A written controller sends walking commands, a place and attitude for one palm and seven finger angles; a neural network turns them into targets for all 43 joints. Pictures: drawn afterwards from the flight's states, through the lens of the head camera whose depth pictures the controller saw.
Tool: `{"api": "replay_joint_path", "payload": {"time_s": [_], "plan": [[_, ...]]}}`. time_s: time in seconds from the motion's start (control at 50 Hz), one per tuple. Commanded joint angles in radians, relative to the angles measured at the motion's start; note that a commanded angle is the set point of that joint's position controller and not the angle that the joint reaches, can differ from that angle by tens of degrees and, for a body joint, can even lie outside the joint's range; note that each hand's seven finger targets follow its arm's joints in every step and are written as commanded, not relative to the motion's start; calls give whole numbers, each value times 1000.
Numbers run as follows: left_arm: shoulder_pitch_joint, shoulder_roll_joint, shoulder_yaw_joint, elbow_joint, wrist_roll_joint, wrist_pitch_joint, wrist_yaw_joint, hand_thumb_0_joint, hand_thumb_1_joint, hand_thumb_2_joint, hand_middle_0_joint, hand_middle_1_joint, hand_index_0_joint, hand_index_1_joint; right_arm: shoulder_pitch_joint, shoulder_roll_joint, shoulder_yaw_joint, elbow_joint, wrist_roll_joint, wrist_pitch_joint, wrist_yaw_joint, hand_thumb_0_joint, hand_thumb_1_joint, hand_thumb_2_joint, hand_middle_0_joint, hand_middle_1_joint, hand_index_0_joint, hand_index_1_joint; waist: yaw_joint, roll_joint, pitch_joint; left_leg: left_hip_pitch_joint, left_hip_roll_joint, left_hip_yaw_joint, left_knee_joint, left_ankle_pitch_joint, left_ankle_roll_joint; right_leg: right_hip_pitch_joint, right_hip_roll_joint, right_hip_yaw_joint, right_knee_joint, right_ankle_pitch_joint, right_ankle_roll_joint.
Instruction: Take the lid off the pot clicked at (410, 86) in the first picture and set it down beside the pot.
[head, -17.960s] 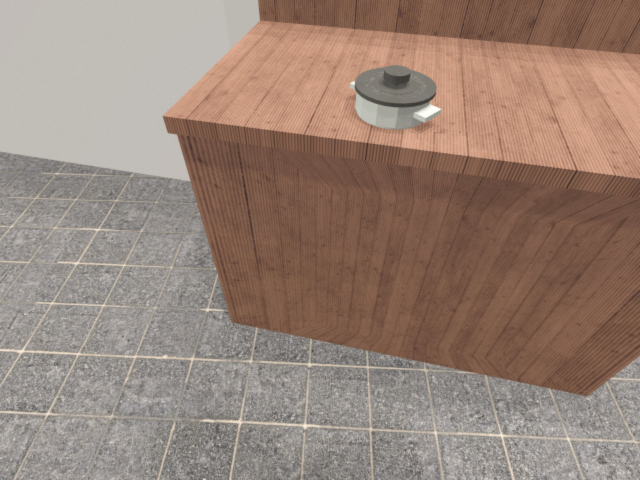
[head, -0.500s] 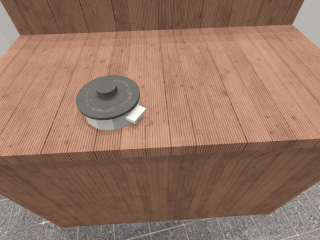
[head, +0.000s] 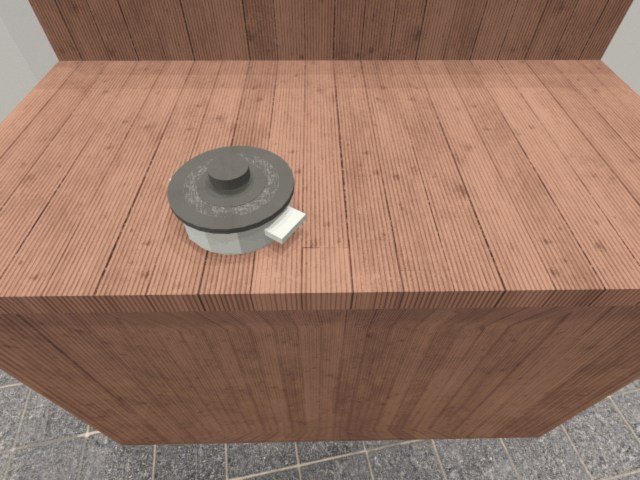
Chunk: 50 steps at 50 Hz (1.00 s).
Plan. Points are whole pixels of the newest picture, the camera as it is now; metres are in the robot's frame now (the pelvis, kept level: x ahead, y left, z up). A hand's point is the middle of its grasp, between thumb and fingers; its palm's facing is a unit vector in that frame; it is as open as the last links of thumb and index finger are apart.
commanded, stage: look again from close up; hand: left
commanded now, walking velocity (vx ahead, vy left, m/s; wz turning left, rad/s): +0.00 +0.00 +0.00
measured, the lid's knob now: (229, 171) +0.44 +0.15 +0.16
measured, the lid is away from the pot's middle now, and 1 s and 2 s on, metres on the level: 0.00 0.00 0.00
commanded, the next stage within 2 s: lift the closed hand beside the body in 0.90 s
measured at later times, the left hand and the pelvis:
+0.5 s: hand out of the picture -0.01 +0.23 -0.18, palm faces +0.02 -0.98 -0.20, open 7.4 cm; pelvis -0.02 +0.05 +0.00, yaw +0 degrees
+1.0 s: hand out of the picture -0.02 +0.22 -0.18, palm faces +0.01 -0.99 -0.16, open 7.4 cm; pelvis -0.02 +0.05 +0.00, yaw +0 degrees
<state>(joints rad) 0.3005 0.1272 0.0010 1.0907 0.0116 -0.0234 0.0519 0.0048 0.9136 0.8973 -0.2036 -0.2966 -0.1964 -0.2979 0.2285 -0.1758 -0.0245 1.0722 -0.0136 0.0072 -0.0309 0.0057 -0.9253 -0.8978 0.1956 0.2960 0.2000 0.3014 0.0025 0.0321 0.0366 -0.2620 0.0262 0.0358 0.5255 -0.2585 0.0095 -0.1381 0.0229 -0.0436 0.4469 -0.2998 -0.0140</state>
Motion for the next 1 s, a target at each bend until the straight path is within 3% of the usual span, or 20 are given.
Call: {"api": "replay_joint_path", "payload": {"time_s": [0.0, 0.06, 0.12, 0.24, 0.32, 0.4, 0.48, 0.62, 0.7, 0.96, 0.98], "plan": [[51, 145, 19, -67, -6, -18, 18, 0, 900, 900, -200, -300, -200, -300, 43, -72, -9, -76, 3, -22, 6, 0, -900, -900, 200, 300, 200, 300, -18, -190, -48, 37, 36, -51, 0, 97, 5, -29, -171, 136, -57, 369, -46], [42, 147, 20, -87, -1, -7, 12, 0, 900, 900, -200, -300, -200, -300, 29, -83, -9, -81, 1, -24, 7, 0, -900, -900, 200, 300, 200, 300, -14, -21, 6, 37, 57, -83, -27, 142, 15, -99, -140, 113, -33, 190, -46], [55, 155, 21, -96, 2, 5, 6, 0, 900, 900, -200, -300, -200, -300, 19, -94, -6, -93, 1, -24, 7, 0, -900, -900, 200, 300, 200, 300, 0, 47, 23, 16, 71, -114, -57, 122, 30, -100, -114, 92, -22, 94, -41], [57, 151, 18, -109, 4, 15, 1, 0, 900, 900, -200, -300, -200, -300, 10, -115, -7, -108, 0, -24, 10, 0, -900, -900, 200, 300, 200, 300, 3, 6, 37, -22, 82, -160, -122, 1, 42, -108, -92, 70, -15, 4, -28], [61, 155, 17, -113, 4, 17, -3, 0, 900, 900, -200, -300, -200, -300, 12, -122, -7, -112, 1, -30, 11, 0, -900, -900, 200, 300, 200, 300, 9, 23, 4, -2, 92, -176, -161, 1, 51, -88, -89, 52, -3, 21, -18], [70, 150, 12, -105, 5, 17, -3, 0, 900, 900, -200, -300, -200, -300, 3, -126, -7, -108, 3, -28, 14, 0, -900, -900, 200, 300, 200, 300, 10, 7, 37, -22, 91, -179, -195, -58, 50, -94, -95, 57, -20, 19, -12], [72, 154, 12, -103, 5, 18, -5, 0, 900, 900, -200, -300, -200, -300, 8, -131, -8, -104, 4, -29, 15, 0, -900, -900, 200, 300, 200, 300, 10, -1, 16, -2, 93, -182, -213, -68, 52, -90, -98, 53, -21, 22, -8], [72, 161, 12, -89, 3, 13, -7, 0, 900, 900, -200, -300, -200, -300, 22, -119, -7, -87, 8, -35, 14, 0, -900, -900, 200, 300, 200, 300, 11, -34, -17, 43, 89, -158, -192, 43, 56, -73, -107, 59, -38, 78, -5], [78, 155, 8, -71, 2, 12, -5, 0, 900, 900, -200, -300, -200, -300, 22, -115, -6, -67, 9, -37, 13, 0, -900, -900, 200, 300, 200, 300, 8, -14, -9, 58, 84, -145, -186, 83, 52, -78, -117, 67, -46, 99, -2], [81, 142, 8, -48, 3, 15, -8, 0, 900, 900, -200, -300, -200, -300, 23, -106, -6, -46, 9, -34, 11, 0, -900, -900, 200, 300, 200, 300, 11, -12, 22, 33, 80, -146, -211, 11, 50, -81, -116, 67, -64, 73, -2], [99, 140, -2, -28, 28, 0, 25, 0, 900, 900, -200, -300, -200, -300, 12, -148, 1, -100, 11, -34, 13, 0, -900, -900, 200, 300, 200, 300, -1, 43, -16, 61, 91, -105, -77, 252, 12, -82, -122, 65, -28, 107, -1]]}}
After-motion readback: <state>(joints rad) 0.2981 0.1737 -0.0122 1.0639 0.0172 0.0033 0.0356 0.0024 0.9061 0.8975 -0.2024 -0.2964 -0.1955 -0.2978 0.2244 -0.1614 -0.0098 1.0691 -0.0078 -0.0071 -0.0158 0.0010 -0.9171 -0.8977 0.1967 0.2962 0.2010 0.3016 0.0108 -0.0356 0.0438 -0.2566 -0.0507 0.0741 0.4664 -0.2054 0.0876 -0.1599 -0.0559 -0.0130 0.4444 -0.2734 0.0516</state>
